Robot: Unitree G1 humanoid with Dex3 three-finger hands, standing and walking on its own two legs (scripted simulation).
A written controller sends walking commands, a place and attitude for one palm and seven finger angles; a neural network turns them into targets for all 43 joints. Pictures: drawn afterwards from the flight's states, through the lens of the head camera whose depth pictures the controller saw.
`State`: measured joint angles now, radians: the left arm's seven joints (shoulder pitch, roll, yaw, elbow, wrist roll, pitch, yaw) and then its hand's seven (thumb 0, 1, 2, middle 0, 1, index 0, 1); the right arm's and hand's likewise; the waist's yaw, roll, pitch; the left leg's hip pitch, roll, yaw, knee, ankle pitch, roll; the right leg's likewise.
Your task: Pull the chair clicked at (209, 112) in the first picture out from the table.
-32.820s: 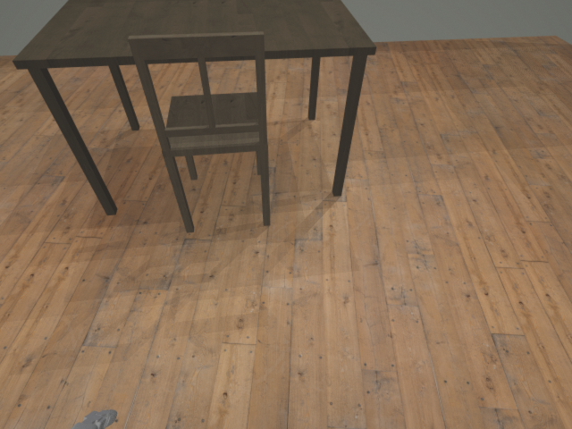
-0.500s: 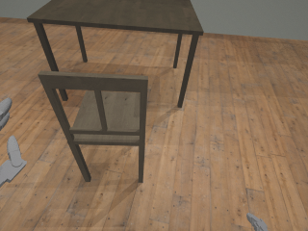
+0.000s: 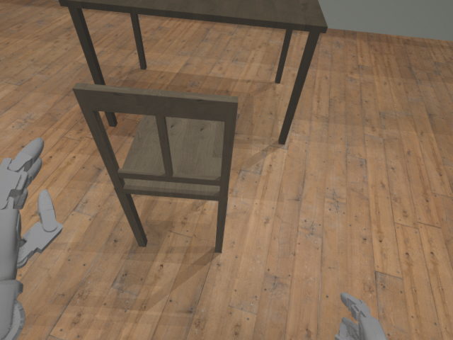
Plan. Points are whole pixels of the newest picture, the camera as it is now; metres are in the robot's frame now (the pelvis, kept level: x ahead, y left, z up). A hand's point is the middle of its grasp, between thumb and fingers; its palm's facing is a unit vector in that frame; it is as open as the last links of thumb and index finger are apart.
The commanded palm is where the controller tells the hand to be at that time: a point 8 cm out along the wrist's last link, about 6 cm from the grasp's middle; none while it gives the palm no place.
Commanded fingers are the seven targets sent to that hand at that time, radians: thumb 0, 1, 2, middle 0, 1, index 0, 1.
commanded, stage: let the arm hang, fingers relaxed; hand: left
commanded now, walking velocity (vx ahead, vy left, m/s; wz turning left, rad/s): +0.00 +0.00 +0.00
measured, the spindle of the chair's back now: (165, 147) +0.60 +0.22 -0.09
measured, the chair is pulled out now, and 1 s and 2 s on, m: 0.63 0.63 0.63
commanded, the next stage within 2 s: look to check the result in 1.06 s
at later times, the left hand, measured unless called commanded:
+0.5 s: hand out of the picture +0.01 +0.18 -0.16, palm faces +0.03 -0.97 -0.26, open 7.1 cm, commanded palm none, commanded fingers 0.00 0.90 0.90 -0.20 -0.30 -0.20 -0.30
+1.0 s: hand out of the picture -0.02 +0.12 -0.17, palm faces +0.05 -0.99 -0.14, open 7.3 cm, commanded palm none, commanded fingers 0.00 0.90 0.90 -0.20 -0.30 -0.20 -0.30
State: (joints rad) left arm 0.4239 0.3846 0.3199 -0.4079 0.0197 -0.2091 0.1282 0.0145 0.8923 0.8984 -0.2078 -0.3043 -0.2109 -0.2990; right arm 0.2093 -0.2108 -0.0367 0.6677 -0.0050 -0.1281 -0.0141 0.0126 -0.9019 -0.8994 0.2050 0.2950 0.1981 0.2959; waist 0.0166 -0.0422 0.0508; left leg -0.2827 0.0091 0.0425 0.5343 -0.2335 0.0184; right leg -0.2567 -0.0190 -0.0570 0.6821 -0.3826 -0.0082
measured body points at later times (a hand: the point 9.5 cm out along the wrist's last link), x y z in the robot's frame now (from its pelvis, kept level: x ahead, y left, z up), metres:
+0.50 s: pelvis +0.00 -0.02 +0.00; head +0.01 -0.03 +0.45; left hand +0.01 +0.23 -0.14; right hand -0.01 -0.25 -0.15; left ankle +0.03 +0.11 -0.73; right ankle -0.02 -0.11 -0.73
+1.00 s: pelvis +0.00 -0.02 +0.01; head +0.01 -0.02 +0.46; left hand -0.02 +0.18 -0.16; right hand -0.03 -0.22 -0.16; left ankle +0.03 +0.11 -0.73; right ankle -0.02 -0.11 -0.73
